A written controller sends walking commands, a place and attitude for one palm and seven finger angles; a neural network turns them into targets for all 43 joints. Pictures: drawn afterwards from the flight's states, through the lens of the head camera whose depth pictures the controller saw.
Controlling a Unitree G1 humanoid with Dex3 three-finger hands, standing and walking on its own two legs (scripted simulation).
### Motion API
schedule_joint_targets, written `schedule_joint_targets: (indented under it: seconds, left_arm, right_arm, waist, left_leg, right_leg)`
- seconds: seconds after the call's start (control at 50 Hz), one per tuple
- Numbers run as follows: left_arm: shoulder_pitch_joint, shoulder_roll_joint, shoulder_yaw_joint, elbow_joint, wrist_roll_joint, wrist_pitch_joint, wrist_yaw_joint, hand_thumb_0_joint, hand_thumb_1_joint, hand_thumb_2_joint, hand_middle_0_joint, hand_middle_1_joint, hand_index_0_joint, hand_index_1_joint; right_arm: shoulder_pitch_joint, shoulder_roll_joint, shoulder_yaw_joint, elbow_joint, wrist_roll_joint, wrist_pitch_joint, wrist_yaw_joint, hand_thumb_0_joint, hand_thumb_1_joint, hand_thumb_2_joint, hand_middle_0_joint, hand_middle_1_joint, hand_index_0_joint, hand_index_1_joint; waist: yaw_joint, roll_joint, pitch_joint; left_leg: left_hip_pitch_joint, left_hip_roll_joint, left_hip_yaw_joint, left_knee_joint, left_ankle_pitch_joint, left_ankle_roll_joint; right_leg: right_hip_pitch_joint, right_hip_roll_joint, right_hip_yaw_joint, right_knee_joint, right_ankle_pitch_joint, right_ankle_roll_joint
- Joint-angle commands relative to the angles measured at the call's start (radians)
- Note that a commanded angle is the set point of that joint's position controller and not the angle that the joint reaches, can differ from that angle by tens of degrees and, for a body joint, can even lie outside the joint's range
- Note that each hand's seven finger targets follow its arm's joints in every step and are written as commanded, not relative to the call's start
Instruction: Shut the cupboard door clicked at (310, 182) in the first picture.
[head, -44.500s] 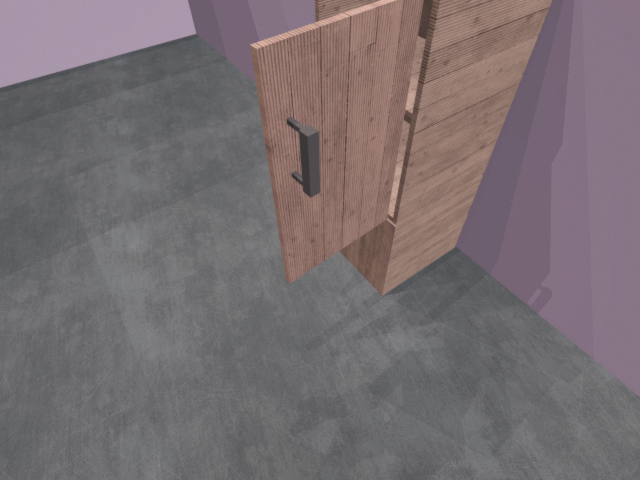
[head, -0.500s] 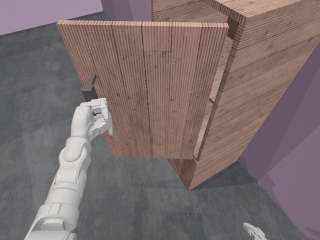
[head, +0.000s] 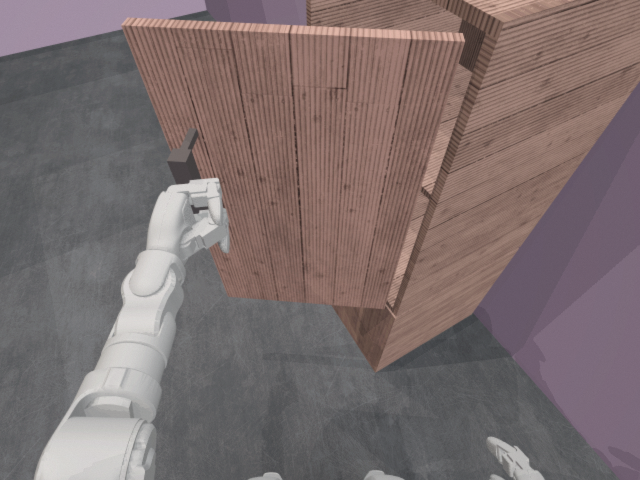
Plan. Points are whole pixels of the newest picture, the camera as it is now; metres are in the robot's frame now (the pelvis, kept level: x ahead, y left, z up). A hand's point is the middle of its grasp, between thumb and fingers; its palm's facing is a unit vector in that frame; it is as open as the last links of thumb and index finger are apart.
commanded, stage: push the door shut along its arc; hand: left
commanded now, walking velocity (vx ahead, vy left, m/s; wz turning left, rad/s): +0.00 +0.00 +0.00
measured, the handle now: (198, 181) +0.48 +0.18 +0.09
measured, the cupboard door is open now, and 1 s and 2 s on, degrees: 55 38 16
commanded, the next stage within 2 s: pull the fist back off the door in 1.64 s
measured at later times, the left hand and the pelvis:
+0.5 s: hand (246, 181) +0.48 +0.11 +0.09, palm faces -0.23 -0.97 -0.01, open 3.1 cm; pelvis +0.00 +0.01 -0.01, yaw +0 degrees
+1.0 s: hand (272, 154) +0.53 +0.08 +0.10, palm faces -0.34 -0.94 +0.00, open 3.1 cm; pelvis +0.01 +0.01 -0.02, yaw -1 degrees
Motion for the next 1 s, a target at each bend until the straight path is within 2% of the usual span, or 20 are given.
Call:
schedule_joint_targets:
  seconds: [0.0, 0.02, 0.08, 0.16, 0.24, 0.26, 0.32, 0.42, 0.44, 0.52, 0.62, 0.72, 0.76, 0.8, 0.82, 0.84, 0.88, 0.9, 0.94, 0.98]
  left_arm:
    - [-0.595, 0.160, 0.024, -0.173, -0.013, -0.095, -0.028, 0.000, 0.900, 0.900, -1.300, -1.500, -1.300, -1.500]
    - [-0.632, 0.137, 0.004, -0.155, -0.016, -0.098, -0.037, 0.000, 0.900, 0.900, -1.300, -1.500, -1.300, -1.500]
    - [-0.693, 0.185, 0.033, -0.083, -0.016, -0.109, -0.057, 0.000, 0.900, 0.900, -1.300, -1.500, -1.300, -1.500]
    - [-0.773, 0.174, 0.010, 0.005, -0.017, -0.118, -0.090, 0.000, 0.900, 0.900, -1.300, -1.500, -1.300, -1.500]
    - [-0.797, 0.215, 0.046, 0.070, -0.019, -0.121, -0.114, 0.000, 0.900, 0.900, -1.300, -1.500, -1.300, -1.500]
    - [-0.827, 0.179, 0.013, 0.078, -0.021, -0.118, -0.121, 0.000, 0.900, 0.900, -1.300, -1.500, -1.300, -1.500]
    - [-0.865, 0.194, 0.026, 0.121, -0.014, -0.117, -0.126, 0.000, 0.900, 0.900, -1.300, -1.500, -1.300, -1.500]
    - [-0.890, 0.261, 0.086, 0.199, -0.001, -0.105, -0.128, 0.000, 0.900, 0.900, -1.300, -1.500, -1.300, -1.500]
    - [-0.900, 0.304, 0.120, 0.203, 0.002, -0.104, -0.127, 0.000, 0.900, 0.900, -1.300, -1.500, -1.300, -1.500]
    - [-0.919, 0.270, 0.086, 0.199, 0.012, -0.110, -0.143, 0.000, 0.900, 0.900, -1.300, -1.500, -1.300, -1.500]
    - [-0.955, 0.339, 0.133, 0.236, 0.012, -0.095, -0.167, 0.000, 0.900, 0.900, -1.300, -1.500, -1.300, -1.500]
    - [-1.019, 0.319, 0.107, 0.230, 0.016, -0.087, -0.179, 0.000, 0.900, 0.900, -1.300, -1.500, -1.300, -1.500]
    - [-1.033, 0.357, 0.132, 0.264, 0.022, -0.079, -0.178, 0.000, 0.900, 0.900, -1.300, -1.500, -1.300, -1.500]
    - [-1.075, 0.340, 0.117, 0.268, 0.023, -0.077, -0.178, 0.000, 0.900, 0.900, -1.300, -1.500, -1.300, -1.500]
    - [-1.052, 0.324, 0.107, 0.279, 0.027, -0.072, -0.182, 0.000, 0.900, 0.900, -1.300, -1.500, -1.300, -1.500]
    - [-1.046, 0.355, 0.134, 0.286, 0.027, -0.069, -0.181, 0.000, 0.900, 0.900, -1.300, -1.500, -1.300, -1.500]
    - [-1.060, 0.352, 0.129, 0.289, 0.027, -0.063, -0.189, 0.000, 0.900, 0.900, -1.300, -1.500, -1.300, -1.500]
    - [-1.062, 0.389, 0.159, 0.292, 0.033, -0.062, -0.191, 0.000, 0.900, 0.900, -1.300, -1.500, -1.300, -1.500]
    - [-1.051, 0.378, 0.148, 0.301, 0.036, -0.052, -0.199, 0.000, 0.900, 0.900, -1.300, -1.500, -1.300, -1.500]
    - [-1.096, 0.338, 0.110, 0.300, 0.034, -0.047, -0.205, 0.000, 0.900, 0.900, -1.300, -1.500, -1.300, -1.500]
  right_arm:
    - [0.037, -0.138, -0.048, -0.085, 0.005, -0.043, -0.012, 0.000, -0.900, -0.900, 0.200, 0.300, 0.200, 0.300]
    - [0.041, -0.137, -0.049, -0.077, 0.004, -0.048, -0.010, 0.000, -0.900, -0.900, 0.200, 0.300, 0.200, 0.300]
    - [0.069, -0.151, -0.052, -0.058, 0.002, -0.047, -0.012, 0.000, -0.900, -0.900, 0.200, 0.300, 0.200, 0.300]
    - [0.087, -0.157, -0.052, -0.042, 0.004, -0.051, -0.010, 0.000, -0.900, -0.900, 0.200, 0.300, 0.200, 0.300]
    - [0.120, -0.172, -0.057, -0.029, 0.000, -0.050, -0.007, 0.000, -0.900, -0.900, 0.200, 0.300, 0.200, 0.300]
    - [0.123, -0.168, -0.055, -0.028, 0.002, -0.051, -0.005, 0.000, -0.900, -0.900, 0.200, 0.300, 0.200, 0.300]
    - [0.151, -0.177, -0.059, -0.015, -0.003, -0.048, -0.002, 0.000, -0.900, -0.900, 0.200, 0.300, 0.200, 0.300]
    - [0.184, -0.187, -0.060, -0.010, -0.009, -0.037, 0.003, 0.000, -0.900, -0.900, 0.200, 0.300, 0.200, 0.300]
    - [0.196, -0.191, -0.060, -0.011, -0.010, -0.035, 0.003, 0.000, -0.900, -0.900, 0.200, 0.300, 0.200, 0.300]
    - [0.212, -0.187, -0.063, -0.016, -0.014, -0.027, 0.010, 0.000, -0.900, -0.900, 0.200, 0.300, 0.200, 0.300]
    - [0.239, -0.199, -0.064, -0.015, -0.014, -0.011, 0.007, 0.000, -0.900, -0.900, 0.200, 0.300, 0.200, 0.300]
    - [0.252, -0.197, -0.063, -0.011, -0.020, -0.005, 0.008, 0.000, -0.900, -0.900, 0.200, 0.300, 0.200, 0.300]
    - [0.264, -0.203, -0.062, -0.005, -0.020, -0.002, 0.005, 0.000, -0.900, -0.900, 0.200, 0.300, 0.200, 0.300]
    - [0.271, -0.203, -0.062, -0.003, -0.022, -0.002, 0.006, 0.000, -0.900, -0.900, 0.200, 0.300, 0.200, 0.300]
    - [0.269, -0.201, -0.063, -0.005, -0.024, -0.002, 0.010, 0.000, -0.900, -0.900, 0.200, 0.300, 0.200, 0.300]
    - [0.276, -0.206, -0.063, -0.008, -0.026, 0.000, 0.010, 0.000, -0.900, -0.900, 0.200, 0.300, 0.200, 0.300]
    - [0.285, -0.206, -0.063, -0.011, -0.028, 0.005, 0.010, 0.000, -0.900, -0.900, 0.200, 0.300, 0.200, 0.300]
    - [0.287, -0.210, -0.064, -0.009, -0.031, 0.006, 0.009, 0.000, -0.900, -0.900, 0.200, 0.300, 0.200, 0.300]
    - [0.289, -0.209, -0.065, -0.016, -0.030, 0.012, 0.010, 0.000, -0.900, -0.900, 0.200, 0.300, 0.200, 0.300]
    - [0.292, -0.205, -0.065, -0.015, -0.029, 0.016, 0.006, 0.000, -0.900, -0.900, 0.200, 0.300, 0.200, 0.300]
  waist:
    - [-0.057, -0.001, -0.356]
    - [-0.064, 0.019, -0.366]
    - [-0.071, -0.002, -0.380]
    - [-0.097, -0.010, -0.384]
    - [-0.088, 0.013, -0.425]
    - [-0.106, 0.013, -0.416]
    - [-0.114, 0.008, -0.427]
    - [-0.114, 0.004, -0.440]
    - [-0.114, 0.000, -0.446]
    - [-0.120, 0.044, -0.488]
    - [-0.134, 0.006, -0.480]
    - [-0.149, 0.061, -0.500]
    - [-0.159, 0.030, -0.479]
    - [-0.172, 0.041, -0.493]
    - [-0.164, 0.067, -0.506]
    - [-0.156, 0.060, -0.515]
    - [-0.164, 0.059, -0.539]
    - [-0.158, 0.048, -0.555]
    - [-0.160, 0.041, -0.553]
    - [-0.186, 0.027, -0.530]
  left_leg:
    - [0.139, 0.026, -0.064, -0.092, 0.174, -0.012]
    - [0.151, 0.024, -0.067, -0.086, 0.176, -0.012]
    - [0.138, 0.024, -0.079, -0.077, 0.182, -0.013]
    - [0.112, 0.024, -0.081, -0.063, 0.169, -0.011]
    - [0.119, 0.025, -0.092, -0.049, 0.203, -0.015]
    - [0.120, 0.026, -0.092, -0.045, 0.204, -0.013]
    - [0.110, 0.030, -0.102, -0.034, 0.211, -0.015]
    - [0.065, 0.028, -0.097, -0.017, 0.212, -0.011]
    - [0.059, 0.031, -0.099, -0.015, 0.218, -0.011]
    - [0.094, 0.033, -0.097, 0.006, 0.274, -0.014]
    - [0.044, 0.033, -0.091, 0.018, 0.269, -0.006]
    - [0.089, 0.037, -0.100, 0.035, 0.302, -0.009]
    - [0.054, 0.039, -0.100, 0.037, 0.282, -0.007]
    - [0.065, 0.039, -0.106, 0.046, 0.302, -0.006]
    - [0.075, 0.037, -0.103, 0.050, 0.306, -0.008]
    - [0.070, 0.039, -0.107, 0.052, 0.319, -0.009]
    - [0.076, 0.035, -0.104, 0.065, 0.363, -0.005]
    - [0.068, 0.038, -0.105, 0.069, 0.369, -0.007]
    - [0.051, 0.036, -0.099, 0.072, 0.363, -0.006]
    - [0.046, 0.036, -0.096, 0.080, 0.353, 0.001]
  right_leg:
    - [0.116, -0.029, 0.084, -0.094, 0.232, 0.034]
    - [0.096, -0.028, 0.082, -0.091, 0.232, 0.033]
    - [0.083, -0.024, 0.075, -0.077, 0.227, 0.030]
    - [0.052, -0.025, 0.080, -0.073, 0.222, 0.032]
    - [0.032, -0.022, 0.074, -0.051, 0.235, 0.025]
    - [0.012, -0.021, 0.072, -0.052, 0.235, 0.028]
    - [-0.017, -0.017, 0.067, -0.038, 0.227, 0.028]
    - [-0.018, -0.015, 0.072, -0.028, 0.230, 0.028]
    - [-0.015, -0.015, 0.072, -0.024, 0.236, 0.027]
    - [-0.036, -0.010, 0.071, -0.012, 0.274, 0.028]
    - [-0.017, -0.005, 0.079, -0.013, 0.291, 0.031]
    - [-0.074, -0.001, 0.070, -0.003, 0.291, 0.030]
    - [-0.072, -0.001, 0.072, -0.005, 0.281, 0.031]
    - [-0.093, 0.000, 0.071, 0.005, 0.291, 0.032]
    - [-0.099, 0.000, 0.069, 0.006, 0.288, 0.030]
    - [-0.091, 0.001, 0.069, 0.011, 0.297, 0.028]
    - [-0.082, 0.003, 0.065, 0.025, 0.338, 0.027]
    - [-0.071, 0.002, 0.069, 0.028, 0.350, 0.029]
    - [-0.064, 0.003, 0.073, 0.026, 0.357, 0.031]
    - [-0.087, 0.004, 0.068, 0.025, 0.351, 0.034]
